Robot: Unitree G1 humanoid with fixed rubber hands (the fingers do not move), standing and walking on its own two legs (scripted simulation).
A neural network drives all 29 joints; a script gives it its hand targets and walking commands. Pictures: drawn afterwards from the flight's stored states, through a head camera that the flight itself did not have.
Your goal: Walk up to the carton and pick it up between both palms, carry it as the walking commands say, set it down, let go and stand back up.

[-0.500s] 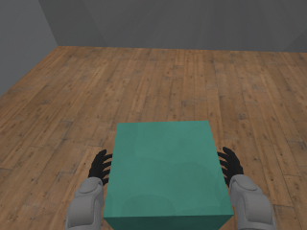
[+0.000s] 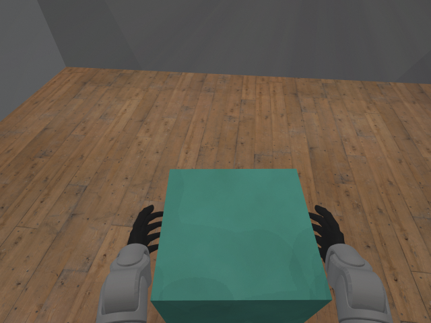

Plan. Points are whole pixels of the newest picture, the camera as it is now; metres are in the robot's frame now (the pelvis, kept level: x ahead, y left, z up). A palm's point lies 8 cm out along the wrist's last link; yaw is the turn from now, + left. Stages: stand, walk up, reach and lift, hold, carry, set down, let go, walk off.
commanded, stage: carry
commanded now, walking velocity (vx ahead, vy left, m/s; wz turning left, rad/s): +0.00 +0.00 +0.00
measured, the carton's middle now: (232, 256) +0.29 +0.00 -0.06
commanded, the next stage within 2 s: none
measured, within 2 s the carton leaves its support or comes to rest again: neither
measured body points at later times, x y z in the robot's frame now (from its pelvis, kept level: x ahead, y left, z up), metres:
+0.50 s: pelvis +0.14 +0.03 +0.02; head +0.13 +0.02 +0.47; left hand +0.42 +0.20 +0.06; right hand +0.41 -0.15 +0.04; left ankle +0.06 +0.13 -0.71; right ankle +0.08 -0.06 -0.71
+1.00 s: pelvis +0.22 +0.04 +0.02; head +0.23 +0.04 +0.47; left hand +0.51 +0.22 +0.05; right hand +0.50 -0.13 +0.04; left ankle +0.14 +0.13 -0.67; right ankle +0.11 -0.05 -0.71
